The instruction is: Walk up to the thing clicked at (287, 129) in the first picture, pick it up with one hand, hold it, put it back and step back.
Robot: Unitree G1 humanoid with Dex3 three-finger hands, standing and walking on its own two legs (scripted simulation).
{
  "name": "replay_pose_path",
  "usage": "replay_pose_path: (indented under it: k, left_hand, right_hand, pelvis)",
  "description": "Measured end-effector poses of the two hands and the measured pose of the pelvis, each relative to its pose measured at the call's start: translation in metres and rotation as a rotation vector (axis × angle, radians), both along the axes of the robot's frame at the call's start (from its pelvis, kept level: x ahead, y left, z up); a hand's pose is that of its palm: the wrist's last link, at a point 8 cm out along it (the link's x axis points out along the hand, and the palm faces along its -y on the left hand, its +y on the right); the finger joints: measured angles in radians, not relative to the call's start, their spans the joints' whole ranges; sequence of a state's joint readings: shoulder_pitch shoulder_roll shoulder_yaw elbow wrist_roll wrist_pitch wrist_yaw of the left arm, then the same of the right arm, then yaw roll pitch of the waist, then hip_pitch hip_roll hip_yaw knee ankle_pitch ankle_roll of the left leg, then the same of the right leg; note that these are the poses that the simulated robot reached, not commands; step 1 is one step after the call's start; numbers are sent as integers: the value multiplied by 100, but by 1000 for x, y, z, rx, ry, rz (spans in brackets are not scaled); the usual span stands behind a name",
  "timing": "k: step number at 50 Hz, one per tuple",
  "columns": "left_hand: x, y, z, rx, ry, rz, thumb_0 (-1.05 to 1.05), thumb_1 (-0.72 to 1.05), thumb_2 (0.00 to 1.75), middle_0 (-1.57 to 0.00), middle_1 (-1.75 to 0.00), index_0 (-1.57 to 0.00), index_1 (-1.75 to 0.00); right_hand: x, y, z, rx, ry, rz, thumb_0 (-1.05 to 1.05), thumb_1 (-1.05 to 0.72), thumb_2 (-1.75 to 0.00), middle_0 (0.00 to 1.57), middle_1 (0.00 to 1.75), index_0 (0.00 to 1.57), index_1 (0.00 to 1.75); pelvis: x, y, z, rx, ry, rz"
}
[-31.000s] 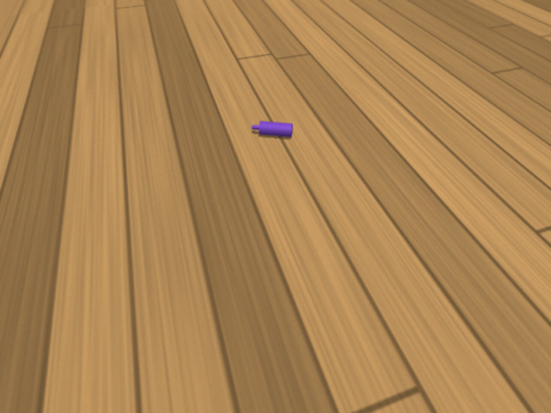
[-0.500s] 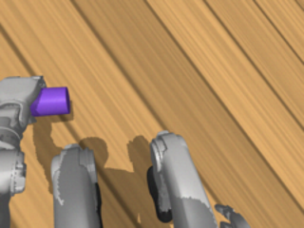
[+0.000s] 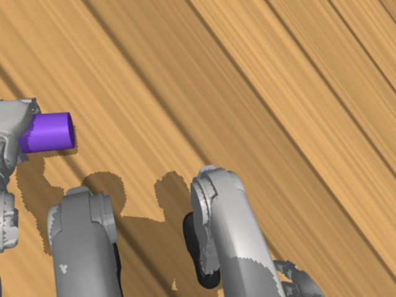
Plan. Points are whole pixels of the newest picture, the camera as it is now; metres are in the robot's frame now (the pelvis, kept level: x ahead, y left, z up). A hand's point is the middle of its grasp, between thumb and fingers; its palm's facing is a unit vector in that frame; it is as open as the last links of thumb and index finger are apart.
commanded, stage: lower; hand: left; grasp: from above
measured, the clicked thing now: (5, 136) +0.45 +0.31 -0.21
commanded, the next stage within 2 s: rest in 0.02 s
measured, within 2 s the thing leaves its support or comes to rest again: rests again in 1.70 s
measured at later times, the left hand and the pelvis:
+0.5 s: hand (26, 139) +0.44 +0.29 -0.24, palm faces -0.48 -0.08 -0.88, open 10.9 cm; pelvis +0.00 +0.00 -0.02, yaw -2 degrees
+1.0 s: hand (31, 141) +0.45 +0.28 -0.26, palm faces -0.47 -0.08 -0.88, open 10.8 cm; pelvis +0.00 +0.00 -0.03, yaw -4 degrees
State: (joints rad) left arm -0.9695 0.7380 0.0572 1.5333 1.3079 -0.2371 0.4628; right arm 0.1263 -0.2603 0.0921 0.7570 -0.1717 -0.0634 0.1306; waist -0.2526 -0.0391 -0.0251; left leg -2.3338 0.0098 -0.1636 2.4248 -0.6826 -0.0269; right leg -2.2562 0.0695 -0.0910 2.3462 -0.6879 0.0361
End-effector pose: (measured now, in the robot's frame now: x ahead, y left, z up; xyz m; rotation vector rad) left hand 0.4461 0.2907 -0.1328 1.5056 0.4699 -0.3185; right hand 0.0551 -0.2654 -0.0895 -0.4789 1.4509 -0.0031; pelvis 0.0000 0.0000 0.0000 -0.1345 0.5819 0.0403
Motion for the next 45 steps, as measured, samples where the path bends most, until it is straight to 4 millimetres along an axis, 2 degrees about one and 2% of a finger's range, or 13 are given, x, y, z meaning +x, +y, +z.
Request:
replay_pose_path:
  k: [19,35,45]
  left_hand:
    - [6,-2,-38,-9,-1,21,0,-18,77,-54,-83,-55,-81]
    - [5,1,-59,-14,-7,37,0,-17,75,-54,-83,-55,-81]
    - [6,-3,-66,-17,-11,29,0,-16,71,-55,-81,-57,-78]
  right_hand:
    - [-6,1,-7,14,25,39,0,-91,-90,20,30,20,30]
    - [-14,-1,-2,1,40,88,0,-91,-90,20,30,20,30]
    - [-16,4,2,13,50,114,0,-91,-90,20,30,20,30]
  pelvis:
    - [3,1,-16,-19,-25,-19]
    - [3,2,-25,-39,-59,-35]
    - [3,4,-25,-52,-68,-39]
